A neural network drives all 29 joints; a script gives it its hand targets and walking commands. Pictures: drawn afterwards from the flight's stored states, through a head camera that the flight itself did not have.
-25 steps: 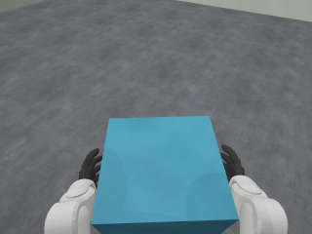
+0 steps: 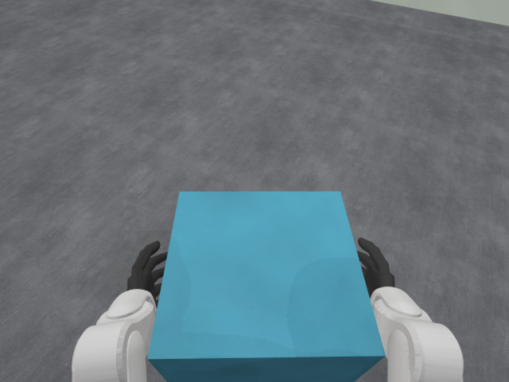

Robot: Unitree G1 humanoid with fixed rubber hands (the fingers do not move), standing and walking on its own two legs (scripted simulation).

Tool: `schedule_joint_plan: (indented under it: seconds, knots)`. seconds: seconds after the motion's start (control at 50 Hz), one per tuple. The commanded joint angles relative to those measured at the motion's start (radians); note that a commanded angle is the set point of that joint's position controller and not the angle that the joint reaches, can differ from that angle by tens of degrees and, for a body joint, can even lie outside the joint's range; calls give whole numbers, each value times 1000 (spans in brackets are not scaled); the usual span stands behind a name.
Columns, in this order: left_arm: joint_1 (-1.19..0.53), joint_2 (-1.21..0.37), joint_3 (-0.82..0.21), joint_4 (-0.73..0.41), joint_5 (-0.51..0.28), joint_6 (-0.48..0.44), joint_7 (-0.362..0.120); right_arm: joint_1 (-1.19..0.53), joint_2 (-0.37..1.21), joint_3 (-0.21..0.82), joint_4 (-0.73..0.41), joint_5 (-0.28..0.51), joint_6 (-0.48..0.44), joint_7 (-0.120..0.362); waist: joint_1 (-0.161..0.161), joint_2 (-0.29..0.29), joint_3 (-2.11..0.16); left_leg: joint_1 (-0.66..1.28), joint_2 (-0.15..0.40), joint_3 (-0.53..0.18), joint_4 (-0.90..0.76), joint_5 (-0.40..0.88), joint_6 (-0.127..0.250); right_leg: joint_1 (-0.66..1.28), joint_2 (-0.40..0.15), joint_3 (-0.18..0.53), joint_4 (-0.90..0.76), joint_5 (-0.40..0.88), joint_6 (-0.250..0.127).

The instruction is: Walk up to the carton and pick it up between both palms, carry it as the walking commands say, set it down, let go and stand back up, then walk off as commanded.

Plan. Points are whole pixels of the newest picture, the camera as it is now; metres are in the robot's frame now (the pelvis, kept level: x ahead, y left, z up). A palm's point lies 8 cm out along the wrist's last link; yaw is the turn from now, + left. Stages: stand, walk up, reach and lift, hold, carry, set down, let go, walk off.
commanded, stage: carry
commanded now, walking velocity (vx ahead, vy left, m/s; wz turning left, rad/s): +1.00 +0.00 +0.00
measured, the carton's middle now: (259, 304) +0.24 -0.01 +0.02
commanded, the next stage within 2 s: none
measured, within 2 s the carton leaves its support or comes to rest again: neither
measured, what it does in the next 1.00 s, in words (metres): walks ahead: right foot, then left foot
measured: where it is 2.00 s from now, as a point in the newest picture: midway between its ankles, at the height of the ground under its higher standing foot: (208, 123)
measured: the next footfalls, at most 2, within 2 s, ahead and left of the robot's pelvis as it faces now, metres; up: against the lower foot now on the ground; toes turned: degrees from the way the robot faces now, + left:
right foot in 0.16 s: +0.32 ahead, -0.09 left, +0.00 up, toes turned -9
left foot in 0.48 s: +0.63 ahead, +0.17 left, +0.00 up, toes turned +14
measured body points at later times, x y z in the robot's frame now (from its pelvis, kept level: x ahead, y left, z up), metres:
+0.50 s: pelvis +0.48 +0.05 -0.01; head +0.49 +0.05 +0.44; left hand +0.69 +0.24 +0.07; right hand +0.74 -0.07 +0.08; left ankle +0.59 +0.16 -0.72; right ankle +0.28 -0.09 -0.72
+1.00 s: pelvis +0.95 +0.08 +0.00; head +0.98 +0.09 +0.45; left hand +1.17 +0.27 +0.05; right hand +1.22 -0.04 +0.07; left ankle +0.82 +0.18 -0.62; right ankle +0.94 -0.01 -0.72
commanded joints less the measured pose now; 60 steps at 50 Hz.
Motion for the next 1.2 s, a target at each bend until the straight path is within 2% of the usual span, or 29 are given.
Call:
schedule_joint_plan:
  seconds: [0.0, 0.06, 0.14, 0.16, 0.18, 0.2, 0.22, 0.24, 0.3, 0.38, 0.46, 0.48, 0.5, 0.52, 0.54, 0.58, 0.66, 0.8, 0.82, 0.84, 0.86, 0.9, 0.94, 1.0, 1.04, 1.08, 1.14, 1.16, 1.18]
  knots:
    - [-375, -822, -649, -154, -221, -50, -135, -495, 847, 746, -176, 331, -20, 157, 15, 124, -205, 345, 364, -477, -386, 267, 112, -230, -78, 31, -305, -2, -15]
    - [-371, -803, -665, -185, -218, -75, -126, -451, 838, 745, -174, 339, -31, 170, 10, 168, -219, 270, 281, -302, -440, 409, 82, -20, 22, -138, -596, 154, -23]
    - [-325, -763, -654, -197, -203, -69, -103, -443, 765, 741, -224, 338, -23, 161, 40, 173, -307, 268, 178, -67, -117, 1023, 6, 370, 164, -271, -765, 252, -64]
    - [-275, -743, -656, -165, -202, -55, -98, -450, 702, 732, -234, 318, -7, 159, 75, 132, -343, 146, 136, -33, 91, 1010, -21, 561, 140, -217, -771, 164, -108]
    - [-293, -725, -661, -202, -217, -62, -101, -445, 673, 718, -249, 307, -4, 159, 111, -64, -456, -151, 71, -58, 503, 774, -75, 840, -104, 206, -829, -59, -225]
    - [-301, -738, -650, -191, -218, -61, -95, -417, 658, 705, -256, 285, 5, 163, 83, -273, -479, -428, -74, -146, 778, 95, -67, 1004, -266, 551, -916, 203, -313]
    - [-289, -739, -658, -203, -224, -54, -98, -401, 664, 707, -238, 282, 1, 159, 76, -178, -446, -545, -36, -277, 921, -55, -55, 968, -314, 604, -924, 392, -334]
    - [-365, -775, -675, -257, -245, -59, -97, -365, 715, 690, -190, 283, 4, 165, 74, -22, -436, -613, 30, -341, 907, -22, -49, 961, -327, 534, -902, 478, -323]
    - [-402, -816, -730, -212, -286, -53, -124, -320, 747, 656, -134, 240, -20, 161, 68, 102, -332, -593, 112, -325, 630, 31, -61, 831, -281, 300, -953, 435, -206]
    - [-414, -757, -746, -261, -325, -54, -133, -301, 725, 639, -145, 184, -30, 133, 61, -51, -138, -324, 49, -153, 78, 87, -67, 522, -174, 9, -1087, 407, -132]
    - [-384, -677, -752, -264, -334, -38, -133, -259, 674, 620, -162, 165, -22, 94, 1, -103, -262, 219, -109, 63, -60, 239, -26, 413, -103, -194, -728, 944, -73]
    - [-393, -666, -748, -263, -320, -32, -133, -264, 646, 602, -199, 178, -28, 91, -34, -11, -397, 459, -70, -15, -70, 134, 7, 293, -44, -209, -462, 786, -50]
    - [-436, -615, -743, -322, -326, -25, -139, -275, 653, 606, -189, 182, -22, 84, -63, 97, -360, 568, 145, -428, -200, -206, 92, 23, 30, -212, -83, 586, -7]
    - [-444, -639, -749, -323, -337, -13, -151, -308, 665, 620, -158, 185, -15, 87, -7, 338, -304, 561, 334, -855, -325, -39, 192, -205, 154, -90, 119, -48, 11]
    - [-375, -651, -703, -255, -309, -10, -142, -335, 686, 653, -178, 214, -4, 89, -2, 234, -342, 612, 381, -868, -316, 200, 226, -307, 78, 31, 302, -71, 3]
    - [-347, -718, -702, -188, -295, -11, -143, -387, 756, 677, -158, 251, -4, 108, 7, 113, -368, 585, 374, -745, -261, 467, 190, -339, 0, 105, 256, -14, -7]
    - [-340, -801, -647, -154, -226, -54, -141, -490, 834, 758, -196, 325, -25, 149, 10, 105, -181, 420, 350, -510, -341, 452, 120, -314, -61, 36, -145, -38, -18]
    - [-291, -742, -643, -178, -188, -76, -92, -402, 737, 738, -201, 328, -23, 165, 49, 164, -327, 260, 160, -65, -46, 1131, -6, 429, 171, -265, -785, 299, -78]
    - [-263, -721, -630, -160, -189, -70, -95, -465, 698, 743, -258, 325, -13, 164, 79, 113, -376, 112, 117, -67, 133, 938, -26, 605, 124, -180, -766, 181, -97]
    - [-282, -712, -642, -182, -205, -65, -96, -444, 683, 733, -261, 311, -5, 159, 113, -135, -470, -187, 27, -87, 591, 739, -57, 895, -130, 284, -817, -118, -240]
    - [-304, -734, -631, -175, -210, -66, -88, -409, 667, 708, -234, 289, 2, 162, 73, -254, -436, -447, -109, -197, 851, -32, -56, 927, -319, 679, -991, 102, -323]
    - [-334, -793, -672, -216, -244, -62, -101, -352, 744, 706, -161, 287, 5, 176, 72, -2, -412, -548, 32, -351, 913, 4, -43, 881, -307, 518, -897, 476, -315]
    - [-401, -841, -707, -204, -264, -65, -121, -417, 774, 684, -204, 282, -31, 173, 63, 76, -352, -541, 112, -347, 760, 32, -46, 738, -293, 370, -954, 343, -237]
    - [-401, -865, -757, -221, -328, -79, -137, -306, 802, 650, -152, 224, -56, 157, 59, -76, -319, -491, 125, -330, 384, 11, -49, 757, -277, 234, -991, 428, -206]
    - [-406, -842, -783, -261, -344, -78, -138, -322, 758, 639, -226, 213, -67, 144, 56, -42, -202, -324, 95, -251, 76, 25, -49, 556, -243, 75, -1056, 362, -160]
    - [-372, -746, -760, -265, -340, -71, -141, -285, 726, 653, -210, 187, -54, 125, 47, -148, -165, -129, -31, -68, -67, 193, -48, 477, -163, -62, -1047, 642, -109]
    - [-407, -678, -774, -305, -343, -60, -141, -216, 706, 631, -168, 169, -45, 103, 3, -91, -305, 244, -116, 53, -94, 253, -11, 456, -101, -182, -710, 1071, -82]
    - [-392, -663, -771, -304, -342, -46, -142, -219, 669, 608, -201, 173, -41, 94, -42, -59, -407, 480, -74, -23, -96, 103, 28, 333, -57, -205, -415, 909, -64]
    - [-419, -628, -767, -339, -339, -33, -146, -263, 671, 628, -203, 192, -35, 90, -48, 167, -406, 611, 183, -502, -204, -94, 117, 22, 40, -184, -40, 539, -14]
